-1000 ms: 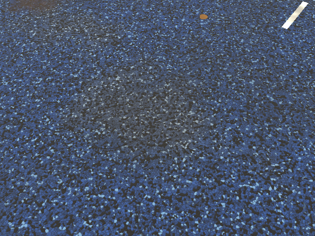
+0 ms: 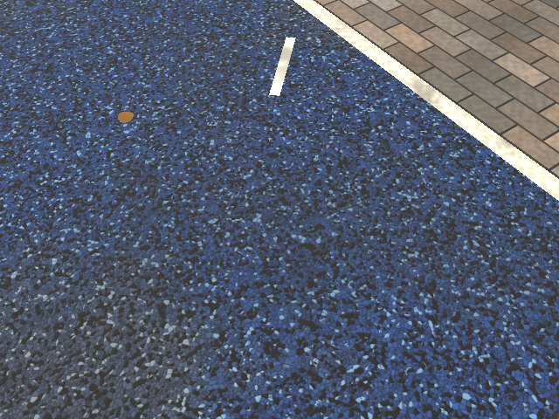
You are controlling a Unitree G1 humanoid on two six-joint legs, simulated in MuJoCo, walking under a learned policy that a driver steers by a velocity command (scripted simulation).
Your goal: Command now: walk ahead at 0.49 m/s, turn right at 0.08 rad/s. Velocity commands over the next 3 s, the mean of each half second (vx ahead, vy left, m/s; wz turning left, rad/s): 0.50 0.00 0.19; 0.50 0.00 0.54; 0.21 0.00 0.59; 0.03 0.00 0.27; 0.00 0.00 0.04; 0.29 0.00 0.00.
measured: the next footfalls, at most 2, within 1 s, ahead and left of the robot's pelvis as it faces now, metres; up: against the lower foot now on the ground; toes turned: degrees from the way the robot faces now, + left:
left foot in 0.36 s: +0.37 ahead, +0.11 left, +0.00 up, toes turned +9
right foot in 0.90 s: +0.71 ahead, +0.02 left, +0.00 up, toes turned +25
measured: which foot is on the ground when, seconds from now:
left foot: up 0.00-0.34, down 0.36-0.90, up 0.92-1.00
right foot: down 0.00-0.36, up 0.38-0.88, down 0.90-1.00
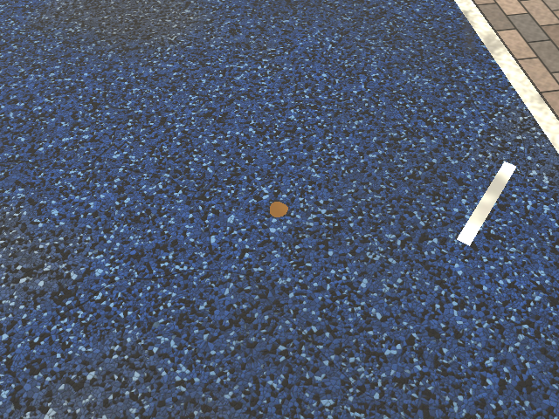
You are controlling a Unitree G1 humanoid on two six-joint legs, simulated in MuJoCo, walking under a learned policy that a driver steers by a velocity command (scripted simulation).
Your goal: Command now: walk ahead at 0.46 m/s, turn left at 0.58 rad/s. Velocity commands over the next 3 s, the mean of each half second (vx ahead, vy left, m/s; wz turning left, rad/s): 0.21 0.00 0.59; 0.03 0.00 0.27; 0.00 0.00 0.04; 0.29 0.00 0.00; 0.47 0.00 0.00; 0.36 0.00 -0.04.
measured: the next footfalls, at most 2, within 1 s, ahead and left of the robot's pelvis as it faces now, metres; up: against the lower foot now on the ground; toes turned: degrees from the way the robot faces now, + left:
left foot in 0.36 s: +0.26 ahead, +0.12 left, +0.00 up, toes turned +15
right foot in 0.84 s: +0.26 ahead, -0.08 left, +0.00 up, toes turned +24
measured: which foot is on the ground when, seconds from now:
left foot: up 0.00-0.34, down 0.36-0.84, up 0.86-1.00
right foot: down 0.00-0.36, up 0.38-0.82, down 0.84-1.00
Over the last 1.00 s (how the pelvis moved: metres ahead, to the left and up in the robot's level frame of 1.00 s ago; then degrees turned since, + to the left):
0.57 0.07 -0.01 26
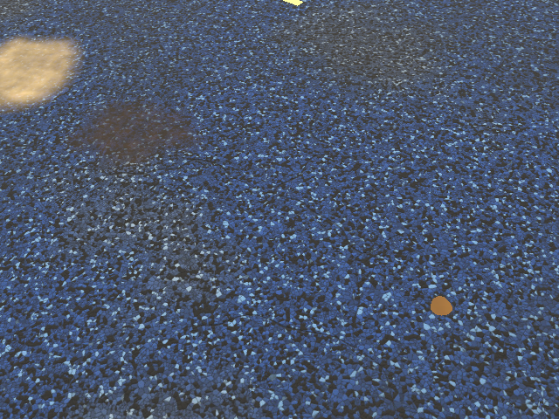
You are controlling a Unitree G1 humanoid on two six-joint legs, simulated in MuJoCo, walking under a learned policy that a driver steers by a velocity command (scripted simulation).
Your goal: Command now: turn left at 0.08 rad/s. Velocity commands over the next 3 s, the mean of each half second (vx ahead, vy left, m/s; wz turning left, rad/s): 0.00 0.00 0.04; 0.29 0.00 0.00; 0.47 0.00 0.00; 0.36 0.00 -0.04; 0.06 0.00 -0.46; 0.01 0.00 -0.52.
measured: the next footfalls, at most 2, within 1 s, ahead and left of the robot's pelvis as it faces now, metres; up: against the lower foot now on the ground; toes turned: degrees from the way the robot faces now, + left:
left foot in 0.06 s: +0.03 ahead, +0.12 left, +0.00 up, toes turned -5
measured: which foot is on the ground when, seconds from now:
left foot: up 0.00-0.04, down 0.06-1.00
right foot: down 0.00-0.78, up 0.80-1.00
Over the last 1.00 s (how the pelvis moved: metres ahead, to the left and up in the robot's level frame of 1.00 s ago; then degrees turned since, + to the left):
0.20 -0.01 0.01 24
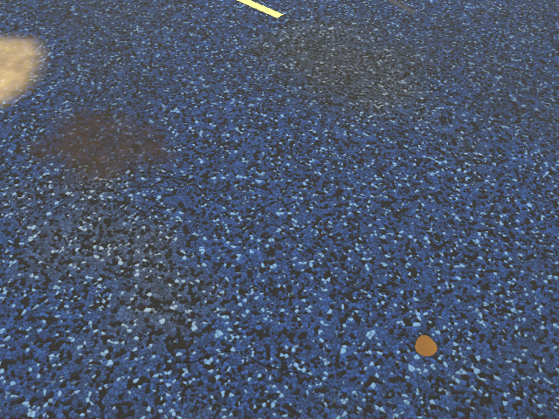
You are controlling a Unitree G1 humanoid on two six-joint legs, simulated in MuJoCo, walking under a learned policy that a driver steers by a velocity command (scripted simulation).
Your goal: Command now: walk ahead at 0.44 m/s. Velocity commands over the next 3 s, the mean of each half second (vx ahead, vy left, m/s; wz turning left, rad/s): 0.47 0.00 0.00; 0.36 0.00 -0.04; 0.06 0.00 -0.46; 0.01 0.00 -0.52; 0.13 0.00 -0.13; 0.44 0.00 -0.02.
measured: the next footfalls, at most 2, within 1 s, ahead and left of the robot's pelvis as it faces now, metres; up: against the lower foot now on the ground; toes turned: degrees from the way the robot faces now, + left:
right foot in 0.20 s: +0.28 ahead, -0.10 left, +0.00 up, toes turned -4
left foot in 0.74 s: +0.60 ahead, +0.06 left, +0.00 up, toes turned +4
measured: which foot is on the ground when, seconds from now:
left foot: down 0.00-0.22, up 0.24-0.72, down 0.74-1.00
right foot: up 0.00-0.18, down 0.20-0.76, up 0.78-1.00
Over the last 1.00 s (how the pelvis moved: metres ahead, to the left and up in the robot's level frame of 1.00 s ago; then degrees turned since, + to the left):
0.11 0.04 0.00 0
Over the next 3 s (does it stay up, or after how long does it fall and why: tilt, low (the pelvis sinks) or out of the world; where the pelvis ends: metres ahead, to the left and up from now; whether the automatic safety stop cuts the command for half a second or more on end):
stays up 0.79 -0.10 -0.01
